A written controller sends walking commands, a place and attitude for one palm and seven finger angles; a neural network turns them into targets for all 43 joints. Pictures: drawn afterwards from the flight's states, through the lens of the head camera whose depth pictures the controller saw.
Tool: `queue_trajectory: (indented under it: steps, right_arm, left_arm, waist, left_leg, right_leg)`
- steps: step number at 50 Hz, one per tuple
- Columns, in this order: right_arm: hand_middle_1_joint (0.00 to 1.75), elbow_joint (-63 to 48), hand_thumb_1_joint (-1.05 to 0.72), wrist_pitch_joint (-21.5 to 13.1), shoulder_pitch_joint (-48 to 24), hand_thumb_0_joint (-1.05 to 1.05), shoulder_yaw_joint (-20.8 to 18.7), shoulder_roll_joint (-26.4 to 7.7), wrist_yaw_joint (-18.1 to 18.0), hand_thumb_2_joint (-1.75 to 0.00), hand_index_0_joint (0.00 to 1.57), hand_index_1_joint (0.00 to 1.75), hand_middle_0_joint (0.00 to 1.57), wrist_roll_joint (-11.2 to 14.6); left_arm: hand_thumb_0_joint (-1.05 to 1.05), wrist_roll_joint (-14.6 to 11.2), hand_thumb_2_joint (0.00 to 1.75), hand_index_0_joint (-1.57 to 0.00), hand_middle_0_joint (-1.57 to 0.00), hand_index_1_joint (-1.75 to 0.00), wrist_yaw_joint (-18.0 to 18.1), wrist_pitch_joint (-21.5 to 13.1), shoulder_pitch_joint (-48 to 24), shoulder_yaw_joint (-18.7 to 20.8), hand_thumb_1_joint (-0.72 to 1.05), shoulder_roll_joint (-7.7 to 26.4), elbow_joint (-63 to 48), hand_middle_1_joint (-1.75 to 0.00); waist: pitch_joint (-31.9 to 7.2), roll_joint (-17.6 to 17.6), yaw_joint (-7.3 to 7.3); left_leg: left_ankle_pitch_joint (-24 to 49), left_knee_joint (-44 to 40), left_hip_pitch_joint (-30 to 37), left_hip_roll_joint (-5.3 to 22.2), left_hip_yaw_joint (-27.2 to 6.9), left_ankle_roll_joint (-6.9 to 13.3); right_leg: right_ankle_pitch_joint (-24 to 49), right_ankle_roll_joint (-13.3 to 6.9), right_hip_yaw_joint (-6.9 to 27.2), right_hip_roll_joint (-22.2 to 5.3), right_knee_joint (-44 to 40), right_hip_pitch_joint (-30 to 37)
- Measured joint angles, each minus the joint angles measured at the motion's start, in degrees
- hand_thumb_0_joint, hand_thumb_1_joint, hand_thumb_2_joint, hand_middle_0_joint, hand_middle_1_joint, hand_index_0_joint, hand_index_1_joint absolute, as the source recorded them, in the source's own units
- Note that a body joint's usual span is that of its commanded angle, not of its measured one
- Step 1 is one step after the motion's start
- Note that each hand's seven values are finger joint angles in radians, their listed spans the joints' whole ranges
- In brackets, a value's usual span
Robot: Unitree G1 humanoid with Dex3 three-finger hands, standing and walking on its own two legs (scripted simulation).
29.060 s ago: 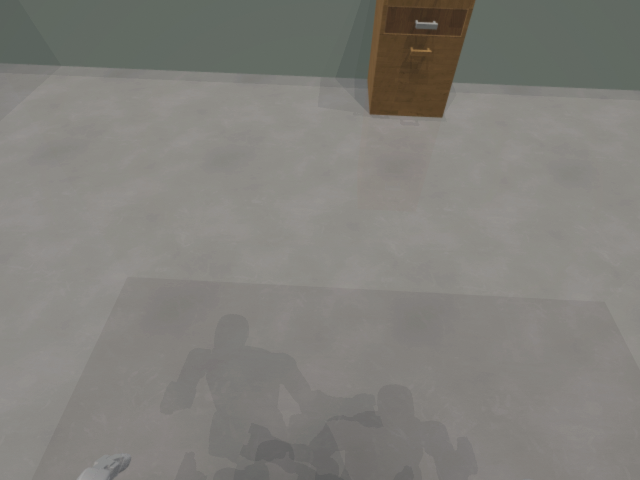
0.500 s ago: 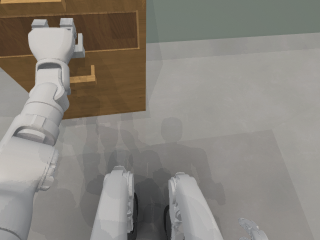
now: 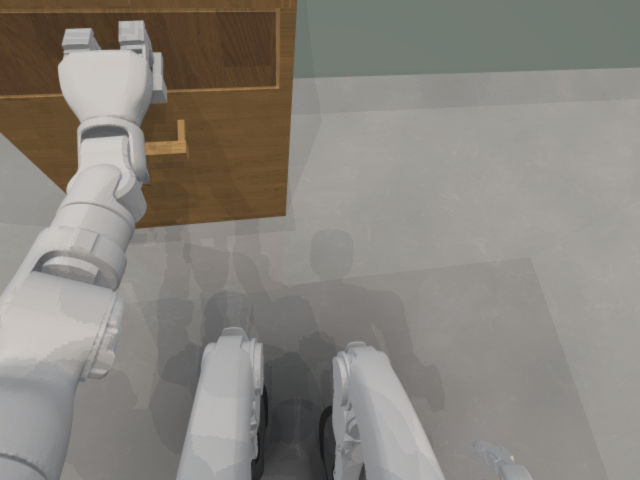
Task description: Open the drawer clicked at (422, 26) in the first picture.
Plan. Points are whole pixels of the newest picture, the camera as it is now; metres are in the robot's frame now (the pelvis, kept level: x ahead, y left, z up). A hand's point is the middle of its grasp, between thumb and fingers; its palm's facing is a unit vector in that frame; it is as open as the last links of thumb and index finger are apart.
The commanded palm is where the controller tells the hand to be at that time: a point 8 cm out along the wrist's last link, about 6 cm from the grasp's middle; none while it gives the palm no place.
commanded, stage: lower the fingers behind the handle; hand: left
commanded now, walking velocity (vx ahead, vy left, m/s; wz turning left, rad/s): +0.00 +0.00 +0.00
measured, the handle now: (120, 76) +0.59 +0.26 +0.02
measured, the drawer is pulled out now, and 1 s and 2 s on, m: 0.00 0.00 0.00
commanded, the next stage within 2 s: lift the fingers back up to retry in 1.40 s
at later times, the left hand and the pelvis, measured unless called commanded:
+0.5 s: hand (126, 114) +0.54 +0.25 +0.01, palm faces +0.09 +0.07 -0.99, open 14.3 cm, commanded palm +0.53 +0.19 -0.07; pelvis -0.01 +0.00 -0.02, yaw +0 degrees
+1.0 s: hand (126, 115) +0.54 +0.25 +0.01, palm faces +0.10 +0.08 -0.99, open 14.3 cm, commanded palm +0.53 +0.20 -0.10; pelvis -0.01 +0.00 -0.03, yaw +1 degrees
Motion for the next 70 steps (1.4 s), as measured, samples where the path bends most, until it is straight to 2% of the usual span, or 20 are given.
queue_trajectory:
  steps: [5, 11, 34, 70]
  right_arm:
    - [0.30, -0.07, -0.91, -0.02, -0.41, 0.00, 0.44, 0.10, -0.01, -0.90, 0.21, 0.30, 0.21, 0.06]
    - [0.30, -0.32, -0.91, -0.12, -0.57, 0.00, 0.56, -0.01, -0.04, -0.90, 0.21, 0.30, 0.21, -0.01]
    - [0.30, 0.06, -0.91, -0.13, -2.39, 0.00, 1.15, -0.65, -0.59, -0.90, 0.21, 0.30, 0.21, 0.16]
    - [0.30, 0.12, -0.91, 1.71, -3.47, 0.00, 1.20, -0.75, -0.76, -0.90, 0.21, 0.30, 0.21, -0.02]
  left_arm:
    - [0.00, 0.80, 0.30, -0.14, -0.32, -1.44, -0.43, 0.91, -0.52, -0.50, -0.49, 0.23, 0.59, -1.21]
    - [0.00, 0.50, 0.30, -0.13, -0.32, -1.43, -1.41, 1.13, -0.79, -0.42, -0.49, 0.53, 0.80, -1.20]
    - [0.00, 0.33, 0.30, -0.13, -0.31, -1.42, -1.90, 1.93, -1.86, -0.76, -0.49, 1.12, -0.82, -1.22]
    - [0.00, 0.46, 0.30, -0.12, -0.30, -1.42, -2.62, 3.17, -2.51, -1.07, -0.49, 1.08, -1.55, -1.22]
  waist:
    - [0.08, 0.05, -0.50]
    - [-0.09, 0.34, -0.82]
    - [0.24, 0.04, -0.42]
    - [0.37, 0.24, -0.28]
  left_leg:
    - [0.27, 0.21, -0.26, 0.01, 0.02, 0.11]
    - [0.36, 0.97, -0.91, 0.08, 0.18, 0.28]
    - [0.26, 4.17, -3.97, -0.09, 0.59, 0.23]
    - [0.25, 5.92, -5.48, -0.25, 0.57, 0.18]
  right_leg:
    - [0.23, 0.08, -0.03, -0.02, 0.23, -0.25]
    - [0.26, 0.21, 0.04, -0.05, 1.06, -0.91]
    - [-0.60, -0.16, -0.05, -0.50, 5.10, -4.01]
    - [-0.97, -0.36, -0.31, -0.73, 7.07, -5.37]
